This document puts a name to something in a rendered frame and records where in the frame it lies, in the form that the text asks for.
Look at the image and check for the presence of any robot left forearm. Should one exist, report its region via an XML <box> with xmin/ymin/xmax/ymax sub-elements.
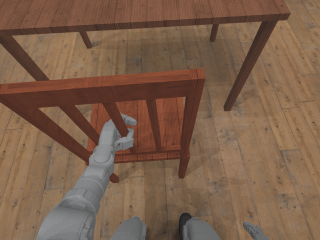
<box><xmin>36</xmin><ymin>144</ymin><xmax>115</xmax><ymax>240</ymax></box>

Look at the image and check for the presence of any robot left upper arm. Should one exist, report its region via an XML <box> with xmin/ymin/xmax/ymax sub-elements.
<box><xmin>38</xmin><ymin>206</ymin><xmax>96</xmax><ymax>240</ymax></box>

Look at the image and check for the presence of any robot right shin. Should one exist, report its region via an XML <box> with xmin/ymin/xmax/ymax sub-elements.
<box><xmin>186</xmin><ymin>217</ymin><xmax>200</xmax><ymax>223</ymax></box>

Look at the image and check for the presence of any table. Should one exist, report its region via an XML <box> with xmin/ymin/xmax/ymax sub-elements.
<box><xmin>0</xmin><ymin>0</ymin><xmax>291</xmax><ymax>112</ymax></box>

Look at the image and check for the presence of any left robot hand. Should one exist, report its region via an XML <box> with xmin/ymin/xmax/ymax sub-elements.
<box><xmin>98</xmin><ymin>112</ymin><xmax>137</xmax><ymax>152</ymax></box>

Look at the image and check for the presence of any robot right foot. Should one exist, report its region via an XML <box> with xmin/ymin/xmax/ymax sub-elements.
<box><xmin>179</xmin><ymin>213</ymin><xmax>192</xmax><ymax>240</ymax></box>

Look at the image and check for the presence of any chair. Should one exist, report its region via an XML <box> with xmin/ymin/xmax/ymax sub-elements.
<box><xmin>0</xmin><ymin>68</ymin><xmax>206</xmax><ymax>183</ymax></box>

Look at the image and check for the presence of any right robot hand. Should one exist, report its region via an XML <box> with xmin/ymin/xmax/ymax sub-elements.
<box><xmin>243</xmin><ymin>221</ymin><xmax>270</xmax><ymax>240</ymax></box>

